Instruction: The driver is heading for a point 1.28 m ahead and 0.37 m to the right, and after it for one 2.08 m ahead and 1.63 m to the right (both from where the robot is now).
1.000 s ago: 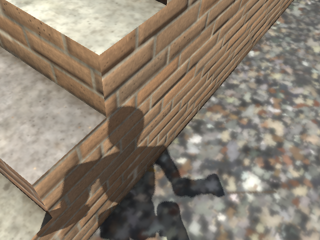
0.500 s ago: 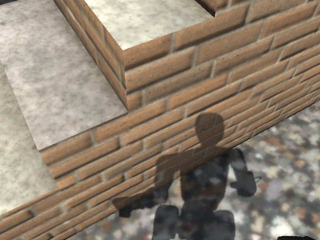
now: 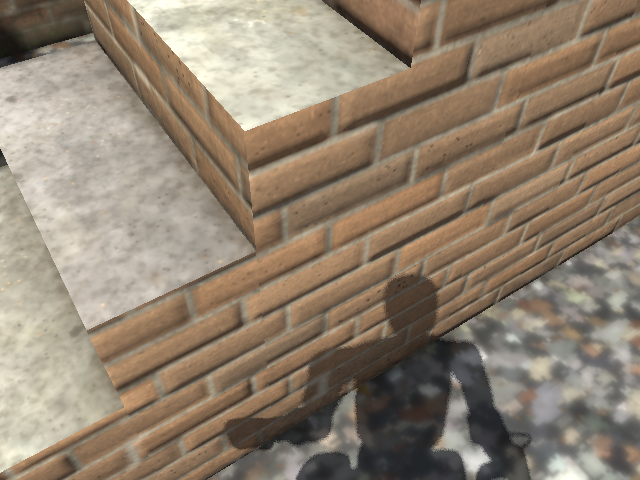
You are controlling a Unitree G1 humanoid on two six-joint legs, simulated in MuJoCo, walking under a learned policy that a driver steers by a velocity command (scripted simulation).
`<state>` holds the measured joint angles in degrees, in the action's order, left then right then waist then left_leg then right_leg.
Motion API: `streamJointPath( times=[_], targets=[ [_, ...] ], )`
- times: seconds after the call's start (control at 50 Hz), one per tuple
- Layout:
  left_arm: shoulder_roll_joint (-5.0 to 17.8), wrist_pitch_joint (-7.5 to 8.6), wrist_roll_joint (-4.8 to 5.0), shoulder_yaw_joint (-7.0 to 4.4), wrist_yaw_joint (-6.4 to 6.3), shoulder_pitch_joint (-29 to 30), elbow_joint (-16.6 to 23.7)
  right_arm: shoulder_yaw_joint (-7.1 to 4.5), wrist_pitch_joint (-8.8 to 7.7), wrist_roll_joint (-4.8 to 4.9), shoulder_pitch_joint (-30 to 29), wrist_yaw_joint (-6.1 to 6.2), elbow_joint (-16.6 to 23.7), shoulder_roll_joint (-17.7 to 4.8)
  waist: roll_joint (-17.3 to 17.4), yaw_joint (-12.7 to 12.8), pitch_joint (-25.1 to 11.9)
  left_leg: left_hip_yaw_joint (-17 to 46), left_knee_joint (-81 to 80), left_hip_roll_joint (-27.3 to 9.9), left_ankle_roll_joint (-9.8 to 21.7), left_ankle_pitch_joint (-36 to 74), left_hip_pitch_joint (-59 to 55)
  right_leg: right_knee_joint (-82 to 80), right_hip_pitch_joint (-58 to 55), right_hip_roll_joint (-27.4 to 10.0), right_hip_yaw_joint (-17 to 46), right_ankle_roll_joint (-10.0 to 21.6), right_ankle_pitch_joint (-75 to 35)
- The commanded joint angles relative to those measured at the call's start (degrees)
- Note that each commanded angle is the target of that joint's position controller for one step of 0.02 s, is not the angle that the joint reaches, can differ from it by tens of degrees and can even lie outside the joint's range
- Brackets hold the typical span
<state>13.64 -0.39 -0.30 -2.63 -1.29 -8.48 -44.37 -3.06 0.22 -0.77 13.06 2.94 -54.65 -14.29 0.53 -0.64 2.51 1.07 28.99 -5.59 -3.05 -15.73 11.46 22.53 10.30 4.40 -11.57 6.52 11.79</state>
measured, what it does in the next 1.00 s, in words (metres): stands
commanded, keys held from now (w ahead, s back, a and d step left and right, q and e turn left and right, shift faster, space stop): w+shift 1.00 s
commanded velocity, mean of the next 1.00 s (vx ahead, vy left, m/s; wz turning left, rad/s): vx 0.00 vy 0.00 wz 0.01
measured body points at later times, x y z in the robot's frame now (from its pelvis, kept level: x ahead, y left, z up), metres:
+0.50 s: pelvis +0.00 +0.03 +0.01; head +0.01 +0.03 +0.46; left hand +0.10 +0.30 -0.12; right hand +0.11 -0.23 -0.13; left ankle -0.01 +0.16 -0.74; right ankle +0.02 -0.05 -0.74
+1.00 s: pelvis +0.01 +0.03 +0.01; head +0.02 +0.03 +0.46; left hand +0.10 +0.30 -0.13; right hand +0.09 -0.24 -0.13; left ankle -0.01 +0.16 -0.74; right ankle +0.02 -0.05 -0.74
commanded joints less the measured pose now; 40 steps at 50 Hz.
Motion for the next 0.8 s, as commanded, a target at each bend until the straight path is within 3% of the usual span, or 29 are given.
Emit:
streamJointPath(
  times=[0.02,0.04,0.06,0.26,0.5,0.8],
  targets=[
    [7.0,1.20,-1.07,-1.66,0.07,2.1,3.5,-1.22,-1.83,0.43,-3.1,-0.56,2.0,-7.8,6.1,2.0,-2.1,3.3,-7.1,-0.9,4.5,7.4,3.5,-5.9,-4.0,-8.7,9.4,-4.0,2.0],
    [6.6,1.28,-0.83,-1.50,0.09,2.4,3.4,-0.65,-2.33,-0.09,-3.7,-0.82,1.7,-6.1,6.0,2.1,-3.7,3.4,-8.3,-1.0,3.5,8.2,3.3,-4.9,-5.9,-8.9,9.3,-3.6,-1.8],
    [6.5,1.06,-0.50,-1.35,0.10,2.2,2.7,-0.48,-2.74,-0.41,-4.2,-1.10,1.4,-6.0,5.5,2.2,-4.2,3.5,-8.9,-0.7,2.9,9.8,2.8,-4.3,-6.9,-9.2,9.5,-3.0,-5.2],
    [7.2,-0.13,-0.16,-1.00,0.81,1.6,-2.5,0.38,-2.09,-0.31,-4.8,-0.28,-2.1,-6.9,-0.3,1.3,-2.6,2.6,-10.6,0.6,3.8,9.6,-1.0,-5.6,-4.1,-9.6,9.5,-2.7,-6.5],
    [8.5,0.32,-0.14,-0.58,0.24,1.8,-7.3,0.69,-2.02,-0.37,-8.6,-0.53,-4.5,-7.0,-0.1,1.6,-3.4,1.9,-11.6,1.3,4.1,9.7,-0.9,-5.9,-4.4,-10.1,9.8,-3.0,-6.0],
    [9.0,0.33,-0.12,0.03,0.04,1.8,-10.7,1.00,-2.04,-0.23,-8.7,-0.42,-6.5,-7.5,-0.5,1.7,-4.1,1.6,-11.8,1.6,4.1,9.9,0.2,-5.6,-5.2,-10.2,10.1,-2.7,-7.6]
  ],
)
Velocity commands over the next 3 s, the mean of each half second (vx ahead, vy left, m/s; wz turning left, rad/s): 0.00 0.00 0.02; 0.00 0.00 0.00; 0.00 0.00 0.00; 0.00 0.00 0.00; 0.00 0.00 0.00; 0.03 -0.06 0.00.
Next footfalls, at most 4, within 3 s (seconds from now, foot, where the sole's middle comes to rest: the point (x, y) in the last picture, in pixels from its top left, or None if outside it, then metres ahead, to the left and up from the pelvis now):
2.82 right None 0.07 -0.15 -0.77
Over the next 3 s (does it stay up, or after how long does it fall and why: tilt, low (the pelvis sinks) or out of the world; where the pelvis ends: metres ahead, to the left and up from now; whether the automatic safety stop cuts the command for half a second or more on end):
stays up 0.02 -0.03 0.00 its command is cut before an obstacle from the start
